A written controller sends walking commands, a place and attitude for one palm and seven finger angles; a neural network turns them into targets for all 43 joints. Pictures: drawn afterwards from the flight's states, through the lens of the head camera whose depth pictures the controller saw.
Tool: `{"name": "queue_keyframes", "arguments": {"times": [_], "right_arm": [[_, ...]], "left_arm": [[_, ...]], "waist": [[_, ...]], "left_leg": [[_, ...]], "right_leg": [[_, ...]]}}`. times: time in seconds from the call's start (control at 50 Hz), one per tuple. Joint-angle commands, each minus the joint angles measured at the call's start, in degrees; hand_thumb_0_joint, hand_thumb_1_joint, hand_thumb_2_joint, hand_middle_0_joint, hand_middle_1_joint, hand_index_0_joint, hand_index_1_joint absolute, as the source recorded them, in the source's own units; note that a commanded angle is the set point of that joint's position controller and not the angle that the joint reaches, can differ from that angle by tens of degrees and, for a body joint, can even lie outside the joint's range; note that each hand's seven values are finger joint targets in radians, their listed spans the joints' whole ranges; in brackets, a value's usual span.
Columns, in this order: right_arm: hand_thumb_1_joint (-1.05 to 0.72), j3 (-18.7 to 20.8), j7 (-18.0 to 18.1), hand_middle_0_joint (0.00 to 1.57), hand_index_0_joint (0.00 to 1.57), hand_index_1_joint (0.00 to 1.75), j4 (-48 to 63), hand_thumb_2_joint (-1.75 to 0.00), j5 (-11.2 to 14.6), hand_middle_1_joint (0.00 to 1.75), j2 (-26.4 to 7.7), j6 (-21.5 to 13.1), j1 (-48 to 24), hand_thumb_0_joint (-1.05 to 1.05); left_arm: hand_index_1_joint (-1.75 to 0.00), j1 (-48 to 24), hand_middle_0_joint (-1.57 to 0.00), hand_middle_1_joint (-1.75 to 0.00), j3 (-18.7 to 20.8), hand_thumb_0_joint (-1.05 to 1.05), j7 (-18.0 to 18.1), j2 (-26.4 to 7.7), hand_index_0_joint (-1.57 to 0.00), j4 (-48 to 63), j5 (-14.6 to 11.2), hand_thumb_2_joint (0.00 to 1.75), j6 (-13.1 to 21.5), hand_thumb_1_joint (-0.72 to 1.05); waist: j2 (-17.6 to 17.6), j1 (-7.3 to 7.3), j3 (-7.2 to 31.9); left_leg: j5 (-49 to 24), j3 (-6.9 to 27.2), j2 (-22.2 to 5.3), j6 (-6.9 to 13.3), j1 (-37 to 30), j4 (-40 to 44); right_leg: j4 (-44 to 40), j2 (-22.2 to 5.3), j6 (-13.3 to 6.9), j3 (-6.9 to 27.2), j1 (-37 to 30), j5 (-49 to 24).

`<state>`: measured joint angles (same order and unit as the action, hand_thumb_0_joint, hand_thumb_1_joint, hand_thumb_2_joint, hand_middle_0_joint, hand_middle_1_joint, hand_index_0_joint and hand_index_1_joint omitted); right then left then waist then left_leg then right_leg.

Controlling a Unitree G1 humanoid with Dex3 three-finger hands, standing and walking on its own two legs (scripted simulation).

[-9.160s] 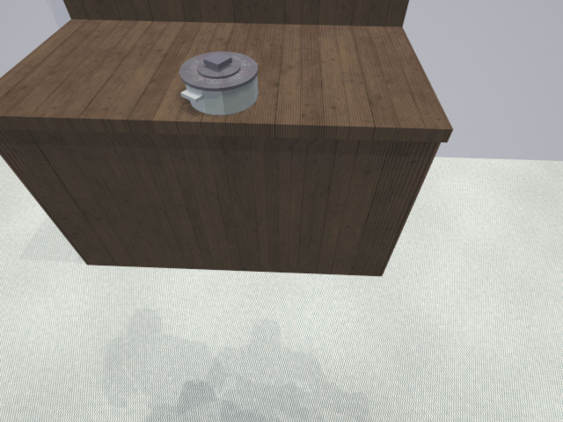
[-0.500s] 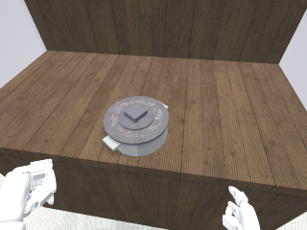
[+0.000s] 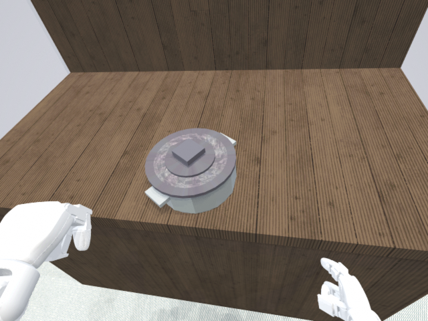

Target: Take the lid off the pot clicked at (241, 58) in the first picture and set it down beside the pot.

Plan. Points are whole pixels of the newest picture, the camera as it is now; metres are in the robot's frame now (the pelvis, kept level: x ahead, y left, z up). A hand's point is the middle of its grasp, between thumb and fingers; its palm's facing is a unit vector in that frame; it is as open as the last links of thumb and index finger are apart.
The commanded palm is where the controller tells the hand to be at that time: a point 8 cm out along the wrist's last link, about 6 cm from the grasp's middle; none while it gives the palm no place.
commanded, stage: reach forward and open the fingers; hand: left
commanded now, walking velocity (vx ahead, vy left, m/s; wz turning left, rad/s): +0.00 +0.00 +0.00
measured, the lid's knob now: (188, 151) +0.42 +0.11 +0.09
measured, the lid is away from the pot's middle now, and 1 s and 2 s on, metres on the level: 0.00 0.00 0.00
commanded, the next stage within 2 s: move the open hand above the knob in 0.78 s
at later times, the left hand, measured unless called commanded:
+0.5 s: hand (62, 221) +0.22 +0.26 +0.15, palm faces -0.16 +0.03 -0.99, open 8.1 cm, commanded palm +0.21 +0.26 +0.21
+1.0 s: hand (81, 192) +0.27 +0.25 +0.15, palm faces -0.18 -0.03 -0.98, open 10.1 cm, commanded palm +0.25 +0.25 +0.23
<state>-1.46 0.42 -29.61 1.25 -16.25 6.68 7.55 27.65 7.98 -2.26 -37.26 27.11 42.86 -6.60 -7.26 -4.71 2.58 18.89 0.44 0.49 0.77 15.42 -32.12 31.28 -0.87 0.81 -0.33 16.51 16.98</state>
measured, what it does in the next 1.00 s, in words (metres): stands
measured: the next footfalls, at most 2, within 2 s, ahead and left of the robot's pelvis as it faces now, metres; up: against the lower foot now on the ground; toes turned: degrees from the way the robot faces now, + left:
none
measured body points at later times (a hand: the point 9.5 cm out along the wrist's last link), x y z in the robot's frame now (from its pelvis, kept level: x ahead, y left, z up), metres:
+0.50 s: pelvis -0.03 +0.01 +0.01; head -0.02 -0.03 +0.46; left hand +0.22 +0.26 +0.20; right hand +0.18 -0.21 -0.09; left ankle -0.02 +0.11 -0.73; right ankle -0.01 -0.13 -0.73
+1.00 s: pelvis -0.03 +0.02 +0.01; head -0.02 -0.02 +0.45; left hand +0.27 +0.25 +0.21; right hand +0.18 -0.19 -0.09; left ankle -0.02 +0.11 -0.73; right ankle -0.01 -0.13 -0.73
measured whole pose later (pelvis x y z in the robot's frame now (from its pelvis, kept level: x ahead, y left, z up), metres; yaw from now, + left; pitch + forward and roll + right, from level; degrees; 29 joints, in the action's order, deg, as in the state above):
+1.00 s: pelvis -0.03 +0.02 +0.01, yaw +1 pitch +0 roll +0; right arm -2.3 -0.4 -30.0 3.4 -16.0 5.0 7.3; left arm -10.1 -1.9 -23.1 -38.7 8.0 43.5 -5.9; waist -6.2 -3.0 -1.0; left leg 13.4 0.8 2.7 2.3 13.1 -26.6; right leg 25.8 -3.1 2.1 -0.7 13.8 11.9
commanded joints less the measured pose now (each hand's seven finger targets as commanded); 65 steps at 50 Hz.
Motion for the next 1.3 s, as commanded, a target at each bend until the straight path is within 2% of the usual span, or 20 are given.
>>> {"name": "queue_keyframes", "arguments": {"times": [0.0,0.04,0.12,0.22,0.28,0.34,0.42,0.48,0.56,0.66,0.72,0.84,0.92,0.96,1.02,1.12,1.16,1.2,1.26,1.28], "right_arm": [[-0.90,1.8,0.5,0.20,0.20,0.30,9.6,-0.90,1.2,0.30,-5.1,-3.2,-7.9,0.00],[-0.90,2.1,0.5,0.20,0.20,0.30,9.9,-0.90,1.5,0.30,-4.9,-3.9,-8.3,0.00],[-0.90,1.7,1.4,0.20,0.20,0.30,9.2,-0.90,0.9,0.30,-5.6,-5.0,-8.7,0.00],[-0.90,1.8,0.9,0.20,0.20,0.30,8.9,-0.90,1.4,0.30,-4.9,-4.9,-7.2,0.00],[-0.90,2.4,0.3,0.20,0.20,0.30,9.3,-0.90,1.3,0.30,-5.1,-5.5,-7.0,0.00],[-0.90,2.3,0.1,0.20,0.20,0.30,9.4,-0.90,1.1,0.30,-5.1,-5.7,-7.5,0.00],[-0.90,1.8,1.0,0.20,0.20,0.30,7.8,-0.90,1.4,0.30,-5.7,-5.5,-8.0,0.00],[-0.90,1.6,0.8,0.20,0.20,0.30,7.7,-0.90,1.9,0.30,-5.0,-5.2,-8.0,0.00],[-0.90,2.2,-0.5,0.20,0.20,0.30,9.5,-0.90,2.0,0.30,-5.0,-5.6,-9.0,0.00],[-0.90,1.4,0.7,0.20,0.20,0.30,7.9,-0.90,1.7,0.30,-5.7,-5.1,-9.0,0.00],[-0.90,1.3,0.6,0.20,0.20,0.30,8.3,-0.90,1.9,0.30,-5.6,-5.5,-8.7,0.00],[-0.90,1.5,-1.4,0.20,0.20,0.30,9.1,-0.90,2.6,0.30,-5.3,-4.4,-8.6,0.00],[-0.90,1.4,-0.7,0.20,0.20,0.30,10.1,-0.90,2.6,0.30,-6.3,-4.5,-9.5,0.00],[-0.90,1.3,0.0,0.20,0.20,0.30,8.9,-0.90,2.0,0.30,-5.6,-4.8,-9.2,0.00],[-0.90,1.5,-0.2,0.20,0.20,0.30,8.6,-0.90,1.9,0.30,-6.0,-5.2,-8.3,0.00],[-0.90,1.7,-2.5,0.20,0.20,0.30,9.7,-0.90,3.0,0.30,-5.5,-4.4,-8.4,0.00],[-0.90,1.8,-2.8,0.20,0.20,0.30,10.1,-0.90,2.9,0.30,-5.5,-3.3,-8.8,0.00],[-0.90,1.6,-2.5,0.20,0.20,0.30,10.3,-0.90,2.6,0.30,-5.5,-3.3,-10.0,0.00],[-0.90,1.4,-1.4,0.20,0.20,0.30,8.5,-0.90,1.9,0.30,-5.6,-3.7,-8.5,0.00],[-0.90,1.0,-1.2,0.20,0.20,0.30,8.1,-0.90,1.8,0.30,-5.3,-3.8,-8.6,0.00]], "left_arm": [[-0.90,-6.0,-1.13,-0.90,7.2,0.00,-5.0,-11.5,-1.13,5.9,-0.6,1.26,1.1,0.35],[-0.83,-11.3,-1.11,-0.83,5.1,0.00,-8.2,-11.0,-1.11,7.2,-2.1,1.30,2.0,0.28],[-0.68,-17.2,-1.06,-0.68,14.6,0.00,-11.5,-23.3,-1.06,5.6,-0.8,1.37,3.9,0.16],[-0.51,-21.0,-0.99,-0.51,12.7,0.00,-13.7,-18.8,-0.99,-0.4,-2.6,1.40,6.6,0.02],[-0.40,-22.1,-0.95,-0.40,6.8,0.00,-14.4,-13.2,-0.95,1.2,-5.3,1.41,7.6,-0.07],[-0.29,-27.7,-0.91,-0.29,7.1,0.00,-14.4,-16.0,-0.91,3.6,-3.2,1.43,7.8,-0.15],[-0.15,-36.2,-0.86,-0.15,15.3,0.00,-12.5,-26.1,-0.86,-3.0,0.4,1.46,7.0,-0.26],[-0.08,-40.5,-0.84,-0.08,7.0,0.00,-12.8,-17.3,-0.84,-7.0,-1.3,1.48,6.6,-0.32],[-0.08,-37.5,-0.84,-0.08,0.7,0.00,-15.1,-11.8,-0.84,-4.2,-2.9,1.48,5.1,-0.32],[-0.08,-51.8,-0.84,-0.08,7.9,0.00,-15.0,-23.9,-0.84,-6.0,2.5,1.49,4.4,-0.32],[-0.08,-53.1,-0.84,-0.08,11.1,0.00,-14.2,-25.7,-0.84,-8.6,1.9,1.49,4.4,-0.32],[-0.08,-48.0,-0.84,-0.08,-4.2,0.00,-18.5,-8.8,-0.84,-12.2,-1.8,1.49,1.3,-0.32],[-0.08,-55.7,-0.84,-0.08,2.4,0.00,-17.8,-18.4,-0.84,-8.1,1.1,1.50,0.8,-0.32],[-0.08,-63.4,-0.84,-0.08,4.3,0.00,-17.7,-22.7,-0.84,-6.1,2.6,1.50,1.4,-0.32],[-0.08,-60.7,-0.84,-0.08,7.7,0.00,-17.4,-24.7,-0.84,-8.9,2.2,1.50,0.0,-0.32],[-0.08,-50.0,-0.84,-0.08,-5.0,0.00,-20.1,-7.3,-0.84,-14.9,-0.6,1.50,-2.8,-0.32],[-0.08,-52.4,-0.84,-0.08,-7.4,0.00,-21.1,-7.0,-0.84,-10.1,0.0,1.50,-2.6,-0.32],[-0.08,-58.6,-0.84,-0.08,-6.5,0.00,-20.6,-9.8,-0.84,-4.8,1.3,1.50,-2.1,-0.32],[-0.08,-66.0,-0.84,-0.08,4.3,0.00,-18.9,-23.0,-0.84,-4.9,4.2,1.50,-1.8,-0.32],[-0.08,-67.2,-0.84,-0.08,4.5,0.00,-18.5,-23.1,-0.84,-7.1,4.5,1.50,-2.2,-0.32]], "waist": [[6.4,1.00,8.1],[5.3,2.03,6.8],[6.3,0.62,7.4],[4.2,0.93,5.9],[3.1,1.21,7.2],[4.0,1.08,9.9],[3.6,0.40,6.9],[0.4,1.12,4.9],[2.2,1.02,8.6],[2.6,1.11,8.0],[0.2,0.67,9.5],[4.1,2.36,8.0],[5.5,2.23,8.3],[1.5,1.59,12.7],[-0.1,1.15,15.7],[5.6,2.25,10.4],[6.3,2.29,10.5],[5.7,2.55,11.9],[4.0,1.60,16.2],[3.0,1.38,16.2]], "left_leg": [[-23.0,0.2,-0.3,1.8,-2.9,4.8],[-23.1,0.3,-0.1,2.1,-3.5,4.8],[-23.9,1.0,0.3,2.4,-4.6,5.5],[-22.8,0.6,0.7,2.0,-5.9,6.4],[-20.9,0.2,1.0,1.8,-6.8,7.4],[-18.9,0.4,1.2,2.0,-7.2,8.1],[-14.8,1.1,0.6,1.7,-5.3,9.4],[-12.8,1.2,0.8,1.2,-5.1,11.2],[-13.6,0.9,0.8,1.3,-6.9,11.1],[-10.0,2.1,0.2,1.5,-4.7,12.3],[-13.2,2.6,0.4,1.5,-6.1,11.1],[-13.7,1.6,0.4,1.1,-6.0,11.3],[-12.3,1.8,0.4,1.7,-5.4,10.3],[-15.6,2.4,0.6,1.7,-7.2,10.7],[-22.0,2.7,1.1,1.8,-9.1,8.3],[-24.3,1.3,1.2,1.6,-7.5,7.1],[-21.3,0.2,1.4,1.5,-6.8,8.5],[-21.0,0.6,1.5,1.8,-7.4,8.4],[-24.4,1.6,1.4,1.9,-8.1,8.0],[-24.6,1.9,1.6,1.8,-7.7,8.1]], "right_leg": [[-5.3,-0.4,-0.6,-1.2,-6.6,-19.7],[-5.8,-0.3,-0.4,-1.8,-6.5,-19.9],[-7.1,0.0,-0.4,-1.0,-7.8,-20.8],[-8.9,0.3,-0.6,-2.1,-6.6,-18.2],[-9.4,-0.1,-0.2,-3.1,-7.1,-16.7],[-9.5,0.2,-0.3,-2.9,-8.4,-14.2],[-10.3,0.5,-1.2,-2.0,-7.7,-8.7],[-10.6,0.3,-1.3,-3.4,-5.9,-5.7],[-9.7,0.4,-1.2,-3.3,-7.2,-7.8],[-9.4,0.7,-1.7,-2.9,-7.5,-3.7],[-8.4,1.1,-2.5,-2.7,-7.9,-6.0],[-8.4,1.0,-1.6,-3.9,-5.2,-8.5],[-7.8,1.4,-2.1,-2.9,-6.3,-7.3],[-7.5,0.7,-2.2,-2.8,-8.7,-9.1],[-6.1,1.0,-2.7,-2.2,-10.3,-14.8],[-6.0,1.1,-2.1,-3.3,-6.6,-18.3],[-7.0,0.8,-1.7,-3.5,-7.5,-16.9],[-6.6,0.7,-1.8,-3.2,-8.1,-16.9],[-5.5,0.6,-2.2,-2.4,-11.7,-19.3],[-5.3,0.5,-2.2,-2.3,-12.0,-19.6]]}}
